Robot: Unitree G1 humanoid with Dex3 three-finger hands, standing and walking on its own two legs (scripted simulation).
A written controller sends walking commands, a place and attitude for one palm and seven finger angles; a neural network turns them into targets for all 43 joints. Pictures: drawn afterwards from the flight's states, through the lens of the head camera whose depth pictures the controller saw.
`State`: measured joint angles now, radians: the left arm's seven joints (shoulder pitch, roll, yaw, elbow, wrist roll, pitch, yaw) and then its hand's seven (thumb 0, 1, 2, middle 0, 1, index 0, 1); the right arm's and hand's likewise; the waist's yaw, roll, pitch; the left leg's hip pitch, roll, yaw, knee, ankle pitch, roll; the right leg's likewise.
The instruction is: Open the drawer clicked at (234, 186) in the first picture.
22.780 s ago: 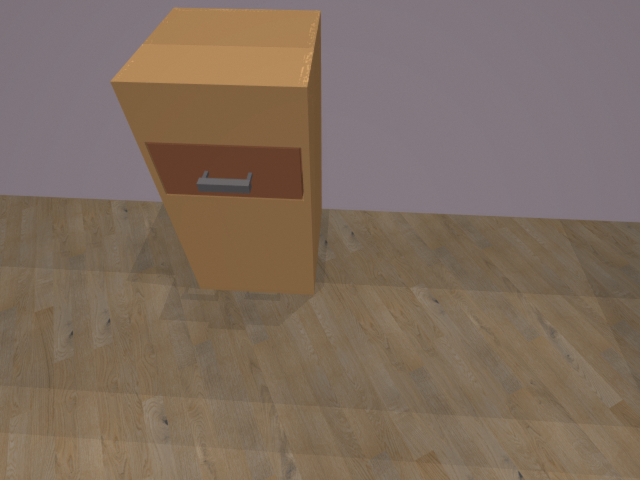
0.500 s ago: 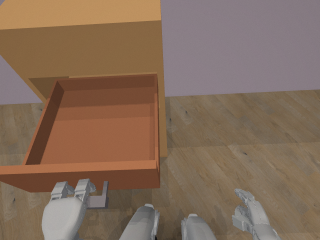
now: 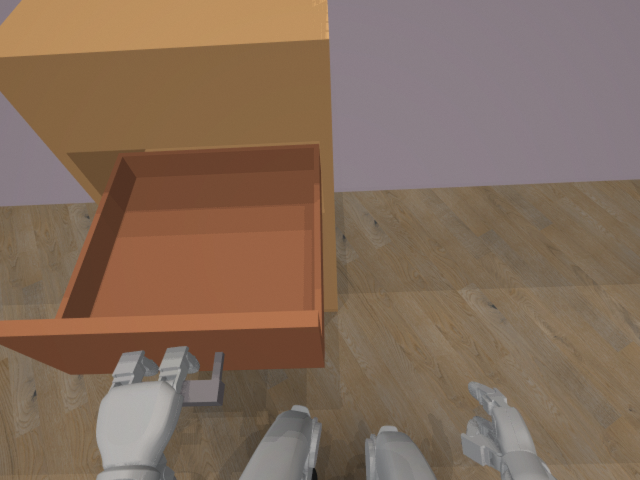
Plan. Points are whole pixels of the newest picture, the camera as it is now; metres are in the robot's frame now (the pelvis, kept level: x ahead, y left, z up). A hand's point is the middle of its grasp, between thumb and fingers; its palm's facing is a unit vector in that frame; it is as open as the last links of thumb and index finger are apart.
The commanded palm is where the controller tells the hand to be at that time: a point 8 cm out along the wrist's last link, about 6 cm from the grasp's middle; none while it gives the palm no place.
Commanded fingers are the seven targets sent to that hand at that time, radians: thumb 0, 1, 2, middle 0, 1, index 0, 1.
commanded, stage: lift the hand off the handle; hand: left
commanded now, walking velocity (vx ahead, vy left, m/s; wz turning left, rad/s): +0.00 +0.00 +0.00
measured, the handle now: (171, 376) +0.24 +0.23 -0.04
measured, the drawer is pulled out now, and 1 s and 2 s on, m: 0.30 0.30 0.30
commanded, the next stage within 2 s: none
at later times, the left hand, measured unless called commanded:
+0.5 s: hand (145, 414) +0.19 +0.24 -0.02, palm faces -0.07 -0.11 -0.99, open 13.3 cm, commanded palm +0.18 +0.23 +0.04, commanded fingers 0.00 -0.50 0.30 -0.30 -1.20 -0.30 -1.20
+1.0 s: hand (132, 407) +0.19 +0.24 +0.02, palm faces -0.06 -0.12 -0.99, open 13.4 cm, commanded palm +0.18 +0.23 +0.08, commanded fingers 0.00 -0.50 0.30 -0.30 -1.20 -0.30 -1.20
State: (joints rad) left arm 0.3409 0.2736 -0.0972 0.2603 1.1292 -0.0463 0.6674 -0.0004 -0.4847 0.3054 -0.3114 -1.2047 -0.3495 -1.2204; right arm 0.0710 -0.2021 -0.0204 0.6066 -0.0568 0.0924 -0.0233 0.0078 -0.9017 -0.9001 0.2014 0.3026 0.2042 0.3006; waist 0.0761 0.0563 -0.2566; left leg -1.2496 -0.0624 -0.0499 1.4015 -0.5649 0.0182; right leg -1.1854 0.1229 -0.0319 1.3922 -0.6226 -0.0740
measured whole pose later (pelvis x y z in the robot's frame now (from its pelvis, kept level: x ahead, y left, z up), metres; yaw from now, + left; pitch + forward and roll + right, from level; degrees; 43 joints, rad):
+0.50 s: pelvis +0.01 +0.01 +0.03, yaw +0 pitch +20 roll -2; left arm 0.42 0.29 -0.10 0.20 1.10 -0.04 0.63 0.00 -0.48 0.31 -0.32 -1.20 -0.41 -1.22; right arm 0.10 -0.23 -0.03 0.57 -0.05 0.09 -0.01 0.01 -0.90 -0.90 0.20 0.30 0.20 0.30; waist 0.05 0.07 -0.25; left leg -1.09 -0.06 -0.05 1.28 -0.54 0.03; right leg -1.02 0.12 -0.01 1.25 -0.59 -0.06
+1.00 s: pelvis +0.02 +0.01 +0.05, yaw +0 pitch +17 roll -2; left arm 0.47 0.30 -0.13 0.11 1.08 -0.01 0.58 0.00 -0.49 0.31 -0.31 -1.20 -0.39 -1.22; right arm 0.13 -0.23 -0.02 0.53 -0.04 0.12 0.01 0.01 -0.90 -0.90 0.20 0.30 0.20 0.30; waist 0.06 0.07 -0.23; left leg -0.95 -0.06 -0.05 1.17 -0.51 0.04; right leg -0.88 0.11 0.00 1.14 -0.56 -0.06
